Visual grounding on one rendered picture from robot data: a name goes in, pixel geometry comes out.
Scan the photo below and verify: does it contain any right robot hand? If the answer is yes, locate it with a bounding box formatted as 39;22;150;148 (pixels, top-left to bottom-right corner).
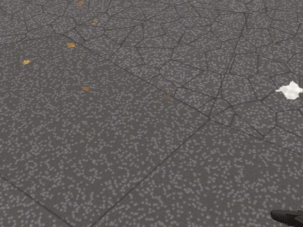
270;209;303;227

